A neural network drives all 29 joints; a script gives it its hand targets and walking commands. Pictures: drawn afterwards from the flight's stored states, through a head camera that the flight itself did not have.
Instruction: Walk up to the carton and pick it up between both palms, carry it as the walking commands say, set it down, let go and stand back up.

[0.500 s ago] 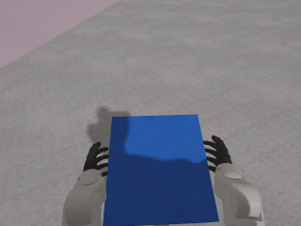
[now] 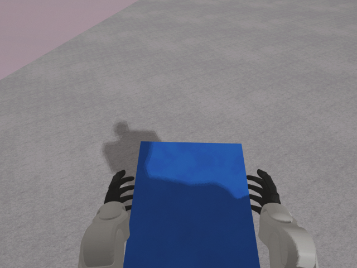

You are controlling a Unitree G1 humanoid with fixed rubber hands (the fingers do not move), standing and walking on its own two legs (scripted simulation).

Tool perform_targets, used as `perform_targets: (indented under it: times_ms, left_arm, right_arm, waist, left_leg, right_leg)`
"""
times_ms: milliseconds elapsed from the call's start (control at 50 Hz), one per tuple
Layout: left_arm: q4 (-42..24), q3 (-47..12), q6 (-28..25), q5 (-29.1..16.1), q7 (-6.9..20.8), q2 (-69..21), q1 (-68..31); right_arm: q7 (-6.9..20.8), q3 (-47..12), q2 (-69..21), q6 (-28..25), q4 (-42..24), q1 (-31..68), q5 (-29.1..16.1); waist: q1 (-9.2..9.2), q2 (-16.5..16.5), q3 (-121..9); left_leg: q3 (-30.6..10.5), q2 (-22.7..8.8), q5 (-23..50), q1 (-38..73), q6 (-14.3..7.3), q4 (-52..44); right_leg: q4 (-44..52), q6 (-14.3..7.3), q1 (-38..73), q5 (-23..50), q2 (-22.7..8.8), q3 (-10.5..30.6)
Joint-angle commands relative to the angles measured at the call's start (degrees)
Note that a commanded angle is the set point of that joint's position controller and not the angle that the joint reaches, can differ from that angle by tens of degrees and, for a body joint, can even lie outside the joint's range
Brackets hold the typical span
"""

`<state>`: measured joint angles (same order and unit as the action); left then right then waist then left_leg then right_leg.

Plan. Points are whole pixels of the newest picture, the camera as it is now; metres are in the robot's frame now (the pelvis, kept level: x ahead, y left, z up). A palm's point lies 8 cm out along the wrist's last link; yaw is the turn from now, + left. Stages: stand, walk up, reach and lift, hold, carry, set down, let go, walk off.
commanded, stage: carry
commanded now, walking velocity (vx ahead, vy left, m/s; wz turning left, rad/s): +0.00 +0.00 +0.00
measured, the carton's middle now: (189, 209) +0.29 -0.01 -0.02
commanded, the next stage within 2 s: none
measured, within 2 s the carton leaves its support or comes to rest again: neither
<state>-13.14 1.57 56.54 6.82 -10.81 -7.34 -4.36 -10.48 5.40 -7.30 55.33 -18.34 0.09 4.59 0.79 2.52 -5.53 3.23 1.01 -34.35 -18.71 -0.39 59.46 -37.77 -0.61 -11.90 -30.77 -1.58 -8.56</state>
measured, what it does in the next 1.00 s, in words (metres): walks ahead: left foot, then right foot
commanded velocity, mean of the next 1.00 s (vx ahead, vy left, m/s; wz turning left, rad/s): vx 0.00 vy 0.00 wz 0.00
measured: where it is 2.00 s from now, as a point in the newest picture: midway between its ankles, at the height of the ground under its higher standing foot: (163, 166)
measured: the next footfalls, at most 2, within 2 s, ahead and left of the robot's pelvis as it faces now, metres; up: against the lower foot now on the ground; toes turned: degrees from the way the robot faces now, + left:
left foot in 0.10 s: +0.10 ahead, +0.08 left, +0.00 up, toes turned +3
right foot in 0.34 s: +0.24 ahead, -0.08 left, +0.00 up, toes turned -8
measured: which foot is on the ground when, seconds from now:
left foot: up 0.00-0.08, down 0.10-0.40, up 0.42-0.54, down 0.56-0.84, up 0.86-1.00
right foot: down 0.00-0.10, up 0.12-0.32, down 0.34-0.60, up 0.62-0.78, down 0.80-1.00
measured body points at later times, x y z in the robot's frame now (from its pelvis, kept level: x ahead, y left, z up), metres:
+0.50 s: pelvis +0.29 +0.02 +0.00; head +0.32 +0.02 +0.45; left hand +0.58 +0.17 +0.05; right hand +0.58 -0.15 +0.06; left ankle +0.17 +0.11 -0.67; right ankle +0.20 -0.07 -0.71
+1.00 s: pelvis +0.60 +0.05 +0.00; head +0.63 +0.07 +0.45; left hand +0.88 +0.22 +0.04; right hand +0.90 -0.10 +0.05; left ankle +0.56 +0.16 -0.68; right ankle +0.49 -0.04 -0.71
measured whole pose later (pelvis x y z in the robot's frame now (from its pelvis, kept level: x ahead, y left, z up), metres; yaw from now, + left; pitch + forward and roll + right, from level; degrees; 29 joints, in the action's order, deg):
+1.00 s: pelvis +0.60 +0.05 +0.00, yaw +0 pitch +4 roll -1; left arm -11.0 3.0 45.1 7.5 -9.1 -7.3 -2.1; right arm -7.5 5.9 -7.2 45.0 -11.2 4.4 4.6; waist -1.6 -1.0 -0.8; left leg -0.6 1.0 -37.0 -26.2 -0.5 58.1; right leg -38.9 -1.6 -11.7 -29.9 -0.8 -7.5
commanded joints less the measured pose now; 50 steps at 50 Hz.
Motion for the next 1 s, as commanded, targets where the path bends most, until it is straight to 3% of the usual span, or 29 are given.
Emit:
perform_targets:
  times_ms: [0, 40, 60, 80, 100, 180, 200, 280, 300, 340, 360, 400, 460, 500, 520, 540, 560, 620, 660, 740, 760, 780, 800, 820, 860, 900, 940, 960, 980]
  left_arm:
    - [-1.2, -19.8, -1.8, -10.5, 10.7, -36.0, -14.7]
    - [-3.0, -23.3, -2.0, -11.7, 10.5, -33.6, -10.7]
    - [-7.6, -26.7, -2.4, -14.2, 10.8, -35.4, -13.8]
    - [-11.4, -29.0, -2.4, -16.4, 11.0, -36.7, -17.0]
    - [-13.8, -32.9, -2.5, -18.1, 12.2, -39.5, -25.7]
    - [-16.7, -33.4, -4.7, -20.1, 13.6, -47.5, -28.9]
    - [0.7, -26.5, -6.1, -12.8, 14.4, -41.3, -21.9]
    - [6.0, -25.6, -9.7, -10.0, 15.6, -44.0, -16.1]
    - [1.2, -28.5, -10.2, -12.4, 16.3, -48.0, -19.4]
    - [1.9, -27.5, -12.4, -11.3, 16.9, -47.8, -22.4]
    - [5.9, -25.4, -12.8, -8.7, 17.0, -48.3, -19.3]
    - [-19.3, -28.5, -11.7, -18.6, 13.1, -51.0, -27.3]
    - [-3.5, -22.2, -9.0, -11.6, 11.2, -34.6, -15.3]
    - [6.3, -22.5, -8.0, -7.8, 12.2, -30.7, -6.7]
    - [-2.4, -26.6, -8.1, -11.1, 12.2, -33.8, -11.6]
    - [-11.6, -30.5, -6.9, -15.3, 11.7, -37.0, -17.4]
    - [3.5, -26.4, -8.0, -9.7, 13.4, -32.6, -19.1]
    - [-16.3, -33.5, -11.0, -18.8, 13.9, -41.4, -33.8]
    - [5.7, -27.6, -12.9, -10.2, 16.0, -40.5, -24.1]
    - [6.7, -25.8, -15.5, -10.0, 16.4, -42.0, -20.7]
    - [3.9, -27.2, -15.5, -11.3, 16.7, -44.6, -17.6]
    - [0.2, -28.2, -15.4, -12.8, 16.7, -45.6, -17.9]
    - [-4.1, -28.0, -14.7, -14.6, 15.7, -46.1, -18.0]
    - [10.8, -23.0, -14.2, -7.7, 16.0, -44.1, -11.2]
    - [-14.1, -25.8, -12.3, -15.4, 11.1, -43.3, -18.1]
    - [-2.4, -20.2, -10.3, -9.8, 10.3, -32.3, -11.7]
    - [6.1, -21.3, -10.4, -6.3, 11.9, -27.0, -10.3]
    - [-5.5, -26.1, -10.7, -11.3, 11.9, -30.9, -13.0]
    - [8.4, -23.9, -10.9, -6.9, 13.8, -28.9, -10.4]
  right_arm:
    - [11.6, -29.0, -36.1, 0.1, 2.4, 22.7, -14.2]
    - [11.5, -27.7, -35.0, -0.2, 5.6, 12.3, -11.6]
    - [11.9, -28.8, -38.1, -0.5, 5.3, 10.5, -12.2]
    - [11.8, -29.6, -39.1, -0.9, 3.5, 12.5, -13.6]
    - [12.3, -29.1, -43.0, -1.1, 4.5, 15.7, -11.8]
    - [12.5, -31.8, -48.6, -3.5, -4.0, 22.4, -13.6]
    - [13.5, -27.5, -42.5, -5.0, 10.6, 19.7, -8.1]
    - [15.5, -33.2, -42.9, -8.3, 8.5, 22.7, -9.6]
    - [16.2, -35.9, -47.1, -8.5, 4.4, 24.6, -11.6]
    - [17.3, -36.5, -47.7, -9.8, 3.5, 32.0, -13.1]
    - [18.2, -38.3, -48.4, -10.0, 5.2, 32.5, -13.8]
    - [14.6, -39.9, -49.6, -9.5, -19.1, 40.7, -24.8]
    - [12.4, -27.7, -35.7, -7.2, 3.9, 19.4, -12.9]
    - [13.0, -25.7, -32.9, -6.2, 16.4, 7.1, -6.3]
    - [13.5, -28.4, -36.6, -6.1, 10.7, 8.9, -9.3]
    - [12.7, -31.2, -39.6, -5.5, 2.2, 14.0, -13.3]
    - [14.1, -24.0, -35.9, -6.7, 20.4, 12.2, -5.4]
    - [13.4, -28.3, -44.0, -9.3, 1.3, 22.4, -11.4]
    - [15.7, -27.2, -42.0, -11.4, 17.0, 21.7, -5.5]
    - [16.2, -31.9, -41.1, -14.5, 10.0, 25.9, -9.5]
    - [16.6, -35.9, -42.9, -14.3, 2.7, 27.2, -12.3]
    - [16.5, -37.4, -45.3, -13.7, -0.7, 29.7, -14.3]
    - [16.1, -39.9, -46.6, -13.2, -6.8, 34.8, -18.2]
    - [17.2, -37.3, -44.4, -12.3, 7.3, 28.5, -13.8]
    - [13.4, -37.3, -41.9, -10.4, -13.9, 32.6, -22.4]
    - [12.1, -26.7, -33.2, -8.5, 4.6, 18.5, -12.9]
    - [12.8, -23.0, -28.9, -8.5, 18.2, 8.4, -4.6]
    - [12.6, -26.7, -32.6, -8.9, 6.6, 11.5, -8.8]
    - [14.1, -22.5, -31.9, -9.1, 24.2, 3.3, -1.5]
  waist:
    - [-3.1, -9.9, -4.7]
    - [0.5, -3.9, -14.7]
    - [1.72, 2.6, -20.3]
    - [0.06, 17.7, -21.2]
    - [0.32, 15.3, -20.5]
    - [1.02, 5.2, -5.8]
    - [0.76, 5.9, -5.9]
    - [-0.97, 1.4, -16.4]
    - [-1.58, -1.6, -20.4]
    - [-2.61, -21.4, -19.6]
    - [-2.68, -18.7, -16.6]
    - [-2.77, -13.9, -6.5]
    - [-2.74, -11.9, -9.8]
    - [-0.25, -7.3, -17.4]
    - [0.72, 0.5, -20.4]
    - [0.99, 15.4, -20.4]
    - [0.3, 19.1, -18.8]
    - [1.41, 6.8, -4.4]
    - [0.66, 4.6, -4.4]
    - [-1.16, 3.8, -15.9]
    - [-2.32, -2.9, -21.6]
    - [-3.73, -15.3, -23.7]
    - [-3.1, -23.4, -20.8]
    - [-3.45, -18.8, -15.9]
    - [-3.83, -9.9, -6.2]
    - [-4.22, -9.0, -5.6]
    - [-2.27, -7.7, -10.3]
    - [-1.61, -7.8, -11.2]
    - [0.57, -6.1, -15.4]
  left_leg:
    - [6.1, 2.8, -0.4, -30.5, -0.4, -15.1]
    - [10.0, 5.1, 32.1, 3.7, -2.4, -33.8]
    - [-3.3, -3.5, 70.4, 24.1, -6.2, -30.5]
    - [-21.0, -18.5, 114.9, 35.7, -14.5, -27.0]
    - [-22.0, -19.7, 121.9, 30.0, -18.7, -26.5]
    - [-15.2, -16.5, 98.1, 28.5, -13.9, -29.0]
    - [-13.8, -15.7, 100.0, 31.0, -12.5, -27.8]
    - [-1.6, -11.1, 98.8, 22.5, -5.7, -18.5]
    - [-1.2, -9.2, 84.4, 14.5, -3.1, -14.1]
    - [-2.4, 2.7, 8.7, -7.7, 2.2, 8.0]
    - [-5.4, 2.3, -0.4, -9.7, 2.1, 7.2]
    - [-4.0, -0.4, -7.0, -23.6, 0.5, -3.3]
    - [0.8, -0.5, 0.2, -21.9, 0.6, -20.2]
    - [5.8, 2.8, 29.0, 3.1, -1.0, -33.5]
    - [-2.3, -3.0, 60.8, 20.8, -3.6, -31.3]
    - [-14.5, -15.5, 108.4, 35.6, -9.4, -26.1]
    - [-19.2, -19.4, 127.9, 36.4, -16.0, -24.7]
    - [-17.0, -16.9, 107.3, 30.5, -12.4, -29.9]
    - [-12.7, -15.5, 99.5, 33.1, -9.4, -29.4]
    - [-0.5, -10.0, 108.3, 26.1, -3.8, -14.9]
    - [0.7, -7.4, 87.3, 14.5, -0.8, -6.4]
    - [0.7, 0.1, 37.7, -4.1, 2.9, 12.7]
    - [-5.2, 4.3, -0.1, -13.9, 3.0, 18.2]
    - [-9.4, 2.5, -3.2, -17.6, 2.2, 17.5]
    - [-7.9, 0.8, -9.2, -28.2, 0.2, 10.4]
    - [-5.5, -0.5, -10.9, -31.6, 0.5, 1.6]
    - [0.7, -0.4, 6.8, -16.7, -1.2, -19.9]
    - [5.9, 2.5, 19.7, -5.5, -0.7, -28.2]
    - [6.3, 3.9, 36.5, 9.3, -1.3, -34.3]
  right_leg:
    - [2.9, -9.8, 31.3, 99.4, -12.7, 12.6]
    - [-8.9, -4.5, 14.0, 88.5, -7.3, 1.2]
    - [-20.6, 0.5, -2.0, 60.5, -3.9, -0.1]
    - [-32.1, 1.7, -18.4, 2.7, 4.7, 2.6]
    - [-32.1, 0.0, -13.5, -4.0, 4.6, 9.8]
    - [-21.7, -1.6, -30.0, -7.8, 2.3, 6.2]
    - [-15.5, -1.0, -31.6, -6.0, 1.9, 4.6]
    - [10.4, -0.3, -2.7, 21.8, 4.8, -2.3]
    - [10.1, -2.8, 10.0, 39.8, 1.0, 1.4]
    - [6.0, -18.6, 23.8, 109.1, -19.0, 23.9]
    - [7.9, -19.5, 21.2, 104.4, -18.5, 25.2]
    - [7.1, -14.2, 26.0, 98.9, -17.5, 22.2]
    - [0.4, -10.1, 30.4, 95.6, -13.8, 14.0]
    - [-4.8, -5.0, 18.7, 88.2, -8.7, 4.0]
    - [-13.0, -1.1, 2.5, 66.6, -5.7, 2.5]
    - [-24.8, 1.3, -17.1, 17.8, 1.7, 0.5]
    - [-29.4, 0.0, -20.0, -3.8, 5.4, 5.8]
    - [-22.6, -2.1, -31.8, -5.8, 3.7, 4.7]
    - [-17.5, -1.5, -32.5, -0.7, 2.7, 2.8]
    - [9.4, -1.4, -3.9, 23.7, 6.7, -4.3]
    - [9.0, -5.3, 12.1, 50.8, 0.1, 2.5]
    - [4.7, -16.2, 28.2, 97.2, -14.7, 18.9]
    - [5.2, -22.1, 32.3, 119.2, -20.5, 28.0]
    - [7.3, -21.8, 28.3, 105.2, -19.2, 29.0]
    - [6.5, -17.2, 26.3, 96.1, -17.6, 27.4]
    - [2.2, -14.0, 29.6, 94.1, -15.8, 21.5]
    - [2.2, -9.2, 23.4, 85.7, -11.5, 11.2]
    - [1.4, -6.4, 16.9, 79.7, -8.7, 5.0]
    - [-6.5, -3.5, 10.8, 75.3, -7.1, 1.8]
